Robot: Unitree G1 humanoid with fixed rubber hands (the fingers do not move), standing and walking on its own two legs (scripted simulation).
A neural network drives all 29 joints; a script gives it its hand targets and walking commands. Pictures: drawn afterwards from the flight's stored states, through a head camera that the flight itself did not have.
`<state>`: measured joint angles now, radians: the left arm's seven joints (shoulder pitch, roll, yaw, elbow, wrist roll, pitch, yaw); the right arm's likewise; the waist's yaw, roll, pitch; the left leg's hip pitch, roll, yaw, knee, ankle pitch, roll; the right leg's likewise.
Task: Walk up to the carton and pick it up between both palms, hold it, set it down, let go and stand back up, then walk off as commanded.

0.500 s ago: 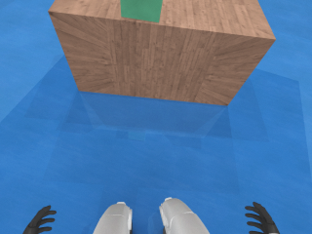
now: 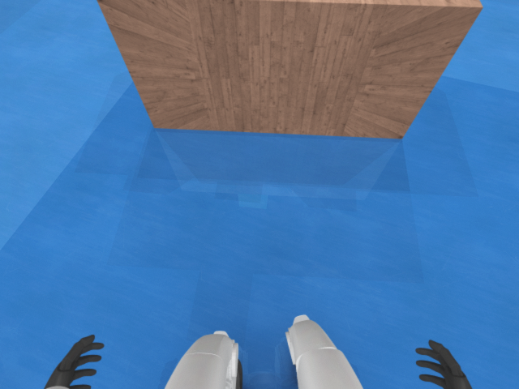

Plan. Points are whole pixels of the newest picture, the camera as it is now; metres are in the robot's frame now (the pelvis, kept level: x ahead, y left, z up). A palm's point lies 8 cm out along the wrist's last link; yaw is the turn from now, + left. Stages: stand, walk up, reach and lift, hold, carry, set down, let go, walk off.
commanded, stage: walk off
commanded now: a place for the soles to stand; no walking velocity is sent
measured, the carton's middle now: out of the picture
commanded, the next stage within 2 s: stand in 1.36 s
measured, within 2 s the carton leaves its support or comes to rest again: neither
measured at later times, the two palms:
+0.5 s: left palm out of the picture +0.02 +0.29 -0.07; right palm out of the picture +0.03 -0.31 -0.09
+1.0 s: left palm out of the picture +0.04 +0.29 -0.07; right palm out of the picture +0.01 -0.30 -0.08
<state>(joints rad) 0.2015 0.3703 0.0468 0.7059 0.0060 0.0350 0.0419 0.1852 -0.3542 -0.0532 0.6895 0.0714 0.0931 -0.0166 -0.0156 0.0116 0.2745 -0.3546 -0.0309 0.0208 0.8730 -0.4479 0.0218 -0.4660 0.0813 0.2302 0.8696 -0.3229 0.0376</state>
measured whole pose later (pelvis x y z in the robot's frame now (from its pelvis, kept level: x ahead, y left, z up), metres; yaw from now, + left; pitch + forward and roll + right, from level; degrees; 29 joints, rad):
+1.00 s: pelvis -0.08 +0.00 +0.01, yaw -1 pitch -5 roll +2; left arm 0.23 0.38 0.04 0.71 0.00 0.02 0.02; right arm 0.22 -0.37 -0.03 0.75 0.07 0.03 0.01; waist -0.02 -0.02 0.13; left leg -0.29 -0.02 0.04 0.78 -0.41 0.03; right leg -0.35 0.04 0.18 0.82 -0.38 0.03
